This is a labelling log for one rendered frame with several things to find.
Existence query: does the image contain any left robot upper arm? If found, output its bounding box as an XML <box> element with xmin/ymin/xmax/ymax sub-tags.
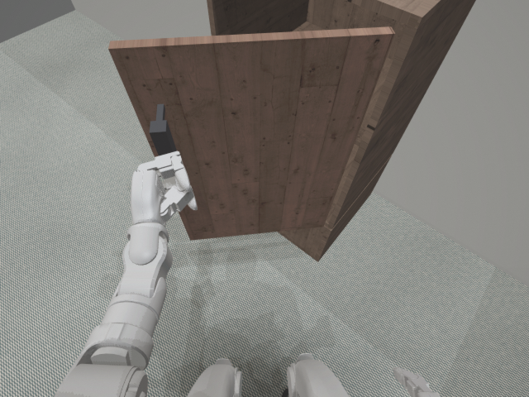
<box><xmin>58</xmin><ymin>364</ymin><xmax>148</xmax><ymax>397</ymax></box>

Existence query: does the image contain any handle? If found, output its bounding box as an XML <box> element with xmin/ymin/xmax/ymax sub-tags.
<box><xmin>150</xmin><ymin>104</ymin><xmax>177</xmax><ymax>155</ymax></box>

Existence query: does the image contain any cupboard door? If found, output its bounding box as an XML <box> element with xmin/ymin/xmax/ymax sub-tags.
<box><xmin>108</xmin><ymin>26</ymin><xmax>395</xmax><ymax>241</ymax></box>

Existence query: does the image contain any robot left forearm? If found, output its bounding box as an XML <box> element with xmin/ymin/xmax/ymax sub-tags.
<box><xmin>54</xmin><ymin>222</ymin><xmax>173</xmax><ymax>397</ymax></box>

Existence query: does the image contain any right robot thigh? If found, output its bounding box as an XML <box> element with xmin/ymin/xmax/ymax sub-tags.
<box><xmin>287</xmin><ymin>359</ymin><xmax>350</xmax><ymax>397</ymax></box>

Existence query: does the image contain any left robot shin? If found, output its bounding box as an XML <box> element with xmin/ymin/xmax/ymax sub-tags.
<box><xmin>215</xmin><ymin>358</ymin><xmax>232</xmax><ymax>366</ymax></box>

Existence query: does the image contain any right robot hand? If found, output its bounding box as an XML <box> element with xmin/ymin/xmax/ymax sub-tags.
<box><xmin>393</xmin><ymin>367</ymin><xmax>440</xmax><ymax>397</ymax></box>

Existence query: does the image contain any left robot hand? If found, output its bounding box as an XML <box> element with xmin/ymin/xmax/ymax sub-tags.
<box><xmin>131</xmin><ymin>151</ymin><xmax>198</xmax><ymax>227</ymax></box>

